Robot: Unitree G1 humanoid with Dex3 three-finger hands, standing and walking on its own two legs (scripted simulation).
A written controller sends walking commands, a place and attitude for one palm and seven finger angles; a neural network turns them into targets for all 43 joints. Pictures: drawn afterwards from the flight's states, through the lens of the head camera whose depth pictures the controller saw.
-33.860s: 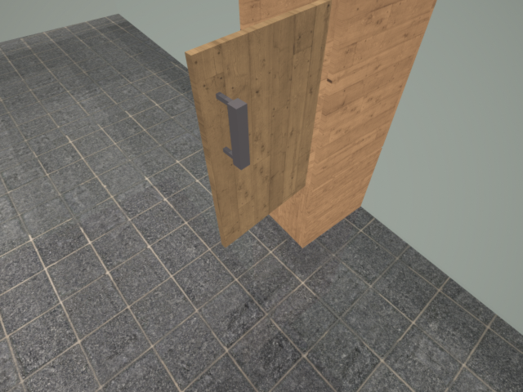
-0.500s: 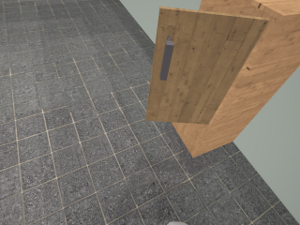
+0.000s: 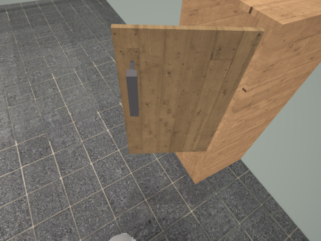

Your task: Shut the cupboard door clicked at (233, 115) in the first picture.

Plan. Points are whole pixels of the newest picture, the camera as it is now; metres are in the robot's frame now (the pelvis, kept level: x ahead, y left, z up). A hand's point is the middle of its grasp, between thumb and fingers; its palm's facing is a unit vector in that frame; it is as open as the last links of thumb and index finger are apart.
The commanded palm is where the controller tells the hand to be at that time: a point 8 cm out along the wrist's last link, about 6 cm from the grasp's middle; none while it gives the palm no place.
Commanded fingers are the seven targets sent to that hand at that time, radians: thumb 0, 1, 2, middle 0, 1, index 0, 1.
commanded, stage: come to a stop and stand still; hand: left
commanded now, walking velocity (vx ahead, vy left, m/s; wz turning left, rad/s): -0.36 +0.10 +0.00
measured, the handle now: (133, 89) +0.49 +0.09 +0.09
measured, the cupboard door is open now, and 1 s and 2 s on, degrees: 66 66 66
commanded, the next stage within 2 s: look again from close up in 1.10 s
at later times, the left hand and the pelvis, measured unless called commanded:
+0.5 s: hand out of the picture +0.09 +0.15 -0.16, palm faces +0.04 -0.96 -0.29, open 7.4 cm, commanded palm none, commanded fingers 0.00 0.90 0.90 -0.20 -0.30 -0.20 -0.30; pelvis +0.05 -0.05 +0.00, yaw +1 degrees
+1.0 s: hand out of the picture +0.04 +0.16 -0.18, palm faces +0.04 -0.98 -0.17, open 7.4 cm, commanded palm none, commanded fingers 0.00 0.90 0.90 -0.20 -0.30 -0.20 -0.30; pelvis +0.03 -0.02 +0.01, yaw +0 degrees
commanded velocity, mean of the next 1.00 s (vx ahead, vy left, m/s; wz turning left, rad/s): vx -0.09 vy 0.05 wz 0.00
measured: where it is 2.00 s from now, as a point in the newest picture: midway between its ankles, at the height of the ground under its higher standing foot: outside the picture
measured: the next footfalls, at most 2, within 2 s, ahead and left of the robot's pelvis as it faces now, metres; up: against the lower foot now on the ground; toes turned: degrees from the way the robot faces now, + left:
left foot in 0.06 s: +0.10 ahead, +0.09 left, +0.00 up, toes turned +7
right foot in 0.36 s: +0.09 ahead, -0.17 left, +0.00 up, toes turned -1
